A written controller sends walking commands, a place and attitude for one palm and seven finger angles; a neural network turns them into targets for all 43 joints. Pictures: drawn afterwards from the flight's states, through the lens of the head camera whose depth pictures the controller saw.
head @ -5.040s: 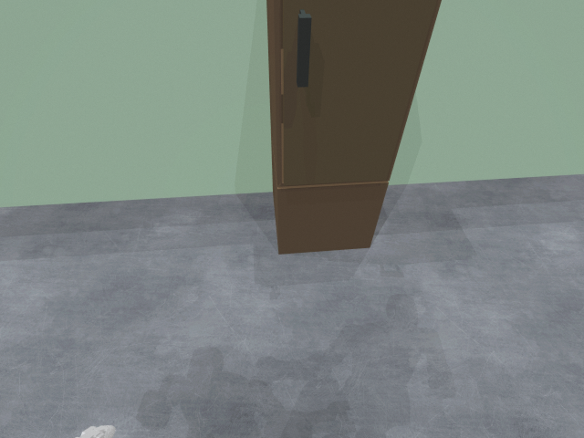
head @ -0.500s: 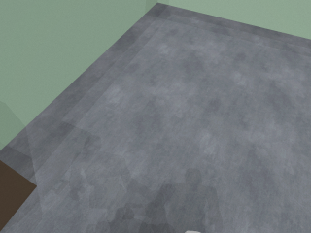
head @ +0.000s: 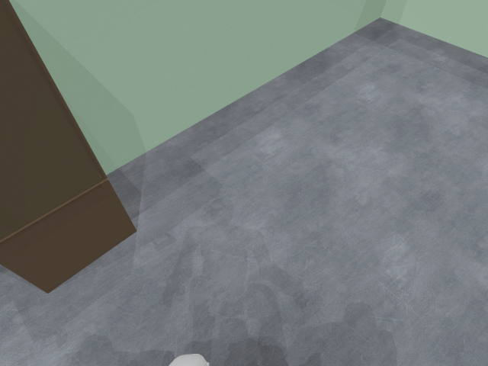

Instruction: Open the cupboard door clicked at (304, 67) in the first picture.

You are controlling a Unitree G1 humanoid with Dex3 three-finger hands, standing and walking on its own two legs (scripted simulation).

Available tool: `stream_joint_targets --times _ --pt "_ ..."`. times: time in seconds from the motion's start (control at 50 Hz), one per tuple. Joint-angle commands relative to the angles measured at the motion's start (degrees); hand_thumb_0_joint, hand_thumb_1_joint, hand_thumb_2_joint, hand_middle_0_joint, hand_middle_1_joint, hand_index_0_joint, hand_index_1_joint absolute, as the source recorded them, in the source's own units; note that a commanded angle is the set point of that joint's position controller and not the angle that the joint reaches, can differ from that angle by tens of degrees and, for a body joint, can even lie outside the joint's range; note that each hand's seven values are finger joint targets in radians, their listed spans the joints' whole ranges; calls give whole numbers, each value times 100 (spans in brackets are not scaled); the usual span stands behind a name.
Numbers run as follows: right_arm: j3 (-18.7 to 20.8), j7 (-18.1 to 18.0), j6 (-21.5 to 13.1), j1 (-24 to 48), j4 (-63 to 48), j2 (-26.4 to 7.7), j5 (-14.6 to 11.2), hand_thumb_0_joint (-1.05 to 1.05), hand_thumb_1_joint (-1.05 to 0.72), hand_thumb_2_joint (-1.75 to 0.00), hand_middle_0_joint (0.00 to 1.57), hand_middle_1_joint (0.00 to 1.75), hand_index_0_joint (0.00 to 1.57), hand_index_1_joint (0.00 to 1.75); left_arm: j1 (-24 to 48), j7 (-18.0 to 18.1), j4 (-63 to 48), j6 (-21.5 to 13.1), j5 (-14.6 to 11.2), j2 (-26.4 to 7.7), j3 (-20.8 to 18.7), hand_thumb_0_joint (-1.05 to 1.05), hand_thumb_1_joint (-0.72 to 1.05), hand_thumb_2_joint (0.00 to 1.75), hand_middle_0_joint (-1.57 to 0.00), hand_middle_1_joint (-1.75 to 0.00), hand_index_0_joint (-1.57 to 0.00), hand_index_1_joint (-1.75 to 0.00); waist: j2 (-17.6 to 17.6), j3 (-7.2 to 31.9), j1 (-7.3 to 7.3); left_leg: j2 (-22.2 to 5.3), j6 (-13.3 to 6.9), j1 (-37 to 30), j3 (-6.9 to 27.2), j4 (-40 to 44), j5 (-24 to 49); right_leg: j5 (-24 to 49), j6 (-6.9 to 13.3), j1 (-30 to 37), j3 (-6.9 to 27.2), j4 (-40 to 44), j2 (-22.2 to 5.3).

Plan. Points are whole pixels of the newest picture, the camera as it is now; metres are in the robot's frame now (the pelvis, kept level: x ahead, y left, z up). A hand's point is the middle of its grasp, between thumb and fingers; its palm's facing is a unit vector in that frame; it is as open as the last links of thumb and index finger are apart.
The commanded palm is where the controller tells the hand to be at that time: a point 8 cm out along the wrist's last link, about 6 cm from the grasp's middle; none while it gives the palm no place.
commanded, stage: turn to face it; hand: left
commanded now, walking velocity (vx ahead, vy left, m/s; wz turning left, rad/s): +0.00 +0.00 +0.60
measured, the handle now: out of the picture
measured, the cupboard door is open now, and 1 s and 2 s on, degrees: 0 0 0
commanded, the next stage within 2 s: take the last steps up to it in 1.28 s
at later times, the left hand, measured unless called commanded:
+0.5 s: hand out of the picture +0.06 +0.26 -0.15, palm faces +0.29 -0.92 -0.25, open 7.4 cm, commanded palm none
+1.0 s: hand out of the picture -0.12 +0.19 -0.16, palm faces +0.59 -0.77 -0.26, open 7.4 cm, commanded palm none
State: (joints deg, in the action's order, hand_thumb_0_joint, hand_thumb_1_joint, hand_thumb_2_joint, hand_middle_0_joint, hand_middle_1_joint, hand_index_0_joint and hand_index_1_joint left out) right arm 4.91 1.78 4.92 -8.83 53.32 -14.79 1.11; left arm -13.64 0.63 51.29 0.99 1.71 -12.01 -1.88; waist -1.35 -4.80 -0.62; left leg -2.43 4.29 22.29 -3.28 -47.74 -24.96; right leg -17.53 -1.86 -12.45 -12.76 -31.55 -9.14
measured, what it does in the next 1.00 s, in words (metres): steps on the spot, turning left: left foot, then right foot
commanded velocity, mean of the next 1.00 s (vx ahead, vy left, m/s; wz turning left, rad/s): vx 0.00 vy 0.00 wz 0.56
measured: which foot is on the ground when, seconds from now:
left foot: up 0.00-0.04, down 0.06-0.60, up 0.62-1.00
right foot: down 0.00-0.06, up 0.08-0.58, down 0.60-1.00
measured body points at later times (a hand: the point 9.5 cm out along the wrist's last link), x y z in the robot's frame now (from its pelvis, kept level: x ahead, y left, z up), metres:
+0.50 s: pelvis -0.01 +0.02 +0.00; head +0.01 +0.04 +0.45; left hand +0.05 +0.31 -0.13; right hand +0.11 -0.21 -0.14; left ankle -0.01 +0.12 -0.73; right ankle +0.03 -0.13 -0.69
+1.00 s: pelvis -0.03 +0.00 +0.00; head -0.01 +0.02 +0.45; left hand -0.15 +0.24 -0.14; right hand +0.19 -0.17 -0.14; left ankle -0.11 +0.11 -0.71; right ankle +0.03 -0.12 -0.73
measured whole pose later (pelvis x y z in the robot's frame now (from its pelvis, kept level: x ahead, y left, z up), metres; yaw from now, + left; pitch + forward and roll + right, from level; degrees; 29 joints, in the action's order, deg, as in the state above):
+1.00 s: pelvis -0.03 +0.00 +0.00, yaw +36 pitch +0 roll +1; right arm 4.5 1.4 4.6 -9.1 54.0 -15.4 0.9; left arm -15.4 0.8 52.3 1.2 1.6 -13.1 -2.3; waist -1.2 -4.9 -1.1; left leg -1.6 3.7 19.5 -2.9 -43.5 -24.1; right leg -18.3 -2.1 -12.3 -12.1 -32.3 -9.4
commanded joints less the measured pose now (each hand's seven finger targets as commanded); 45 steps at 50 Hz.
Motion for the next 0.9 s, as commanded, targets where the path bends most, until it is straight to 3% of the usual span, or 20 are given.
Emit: stream_joint_targets --times 0.0,0.02,0.04,0.06,0.1,0.12,0.14,0.18,0.26,0.34,0.44,0.5,0.54,0.56,0.58,0.6,0.64,0.68,0.7,0.88 --pt "47 -13 -317 -30 -571 -487 -30 0 -90 -90 20 30 20 30 -160 72 -250 -31 -43 -1361 -449 0 90 90 -20 -30 -20 -30 -948 855 47 163 -187 -838 -386 1923 979 2637 402 491 428 -104 -1100" --pt "143 -19 -377 -384 -496 -847 -15 0 -90 -90 20 30 20 30 -184 47 -314 -3 -86 -1202 -438 0 90 90 -20 -30 -20 -30 -152 1147 255 -277 -389 -1916 183 2458 1978 1885 93 -330 225 -1024 -885" --pt "308 -42 -412 -739 -504 -1529 8 0 -90 -90 20 30 20 30 -43 -5 -561 9 -111 -803 -351 0 90 90 -20 -30 -20 -30 1750 1198 468 -1868 -1051 -2807 2212 2576 4132 -1357 -377 -2082 94 -2359 -64" --pt "346 -90 -394 -1132 -311 -1687 -20 0 -90 -90 20 30 20 30 348 41 -708 73 -51 -758 -284 0 90 90 -20 -30 -20 -30 1667 1274 672 -2267 -1574 -2490 2462 2607 4463 -2103 -356 -2310 721 -3150 72" --pt "255 -222 -418 -752 -350 -1310 7 0 -90 -90 20 30 20 30 706 49 -607 70 -91 -766 -347 0 90 90 -20 -30 -20 -30 1429 814 568 -1733 -1542 -1790 2207 2655 3867 -1362 -314 -2392 1198 -3644 75" --pt "170 -231 -432 -381 -437 -1126 20 0 -90 -90 20 30 20 30 601 12 -491 63 -86 -776 -368 0 90 90 -20 -30 -20 -30 1182 632 356 -1414 -1391 -1511 1881 2704 3719 -928 -322 -2240 1244 -3632 91" --pt "125 -233 -460 -127 -511 -1013 14 0 -90 -90 20 30 20 30 357 -18 -380 56 -77 -779 -382 0 90 90 -20 -30 -20 -30 1077 720 189 -1241 -1285 -1500 1670 2723 3587 -651 -345 -2106 1201 -3605 110" --pt "110 -240 -486 -84 -530 -966 -1 0 -90 -90 20 30 20 30 193 -20 -295 72 -71 -790 -382 0 90 90 -20 -30 -20 -30 960 814 142 -1050 -1260 -1552 1531 2754 3618 -459 -389 -1957 1216 -3412 204" --pt "127 -243 -474 -344 -446 -948 -2 0 -90 -90 20 30 20 30 381 18 -342 74 -75 -799 -375 0 90 90 -20 -30 -20 -30 724 800 229 -1022 -1355 -1736 1907 2817 3568 -409 -434 -1946 1304 -3027 323" --pt "163 -238 -442 -540 -390 -956 16 0 -90 -90 20 30 20 30 704 51 -487 69 -91 -784 -358 0 90 90 -20 -30 -20 -30 917 708 327 -999 -1443 -1681 2369 2817 3353 -567 -426 -1869 1394 -2572 421" --pt "207 -230 -380 -525 -401 -975 47 0 -90 -90 20 30 20 30 832 82 -618 55 -129 -680 -323 0 90 90 -20 -30 -20 -30 989 660 311 -884 -1486 -1232 2848 2735 3094 -774 -322 -1248 1418 -1692 667" --pt "236 -213 -336 -346 -467 -996 51 0 -90 -90 20 30 20 30 462 111 -605 35 -166 -649 -315 0 90 90 -20 -30 -20 -30 1130 799 157 -716 -1389 -876 3001 2607 2976 -588 -218 -506 1375 -869 856" --pt "248 -188 -319 -224 -522 -926 8 0 -90 -90 20 30 20 30 148 130 -536 -25 -165 -752 -342 0 90 90 -20 -30 -20 -30 928 800 -23 -436 -1133 -299 2918 2315 2603 99 -161 371 1323 303 858" --pt "224 -162 -319 -247 -550 -726 -32 0 -90 -90 20 30 20 30 -79 157 -511 -66 -144 -939 -395 0 90 90 -20 -30 -20 -30 463 906 -133 -174 -858 332 2687 1899 1790 294 -40 1175 1677 1113 438" --pt "171 -144 -326 -412 -652 -339 -75 0 -90 -90 20 30 20 30 -126 195 -567 -114 -47 -1435 -493 0 90 90 -20 -30 -20 -30 -1127 900 -130 598 -363 1421 1509 620 67 -202 493 1736 3259 1816 -1118" --pt "205 -153 -318 -416 -732 -465 13 0 -90 -90 20 30 20 30 94 176 -690 -56 -50 -1601 -440 0 90 90 -20 -30 -20 -30 -1265 746 -74 743 -213 1405 929 -622 -741 -81 994 881 3573 1897 -1947" --pt "262 -99 -187 -399 -579 -600 46 0 -90 -90 20 30 20 30 592 185 -799 -62 -92 -1234 -402 0 90 90 -20 -30 -20 -30 -986 343 161 381 -236 1127 959 -1799 -298 -428 947 -134 3081 1984 -1459" --pt "207 -22 -156 -529 -382 -461 59 0 -90 -90 20 30 20 30 824 148 -776 -128 -84 -904 -284 0 90 90 -20 -30 -20 -30 -576 56 339 221 -106 1157 676 -2240 354 712 766 -134 1877 1587 -890" --pt "183 -5 -144 -554 -366 -425 42 0 -90 -90 20 30 20 30 682 141 -734 -154 -81 -879 -266 0 90 90 -20 -30 -20 -30 -697 104 289 200 -56 1150 584 -2288 463 1095 720 -11 1597 1486 -809" --pt "6 -1 -185 316 -525 -293 -34 0 -90 -90 20 30 20 30 -294 123 -277 -114 3 -1292 -372 0 90 90 -20 -30 -20 -30 -1096 441 -183 127 -1 480 -57 -187 -87 2784 898 769 1068 935 -1113"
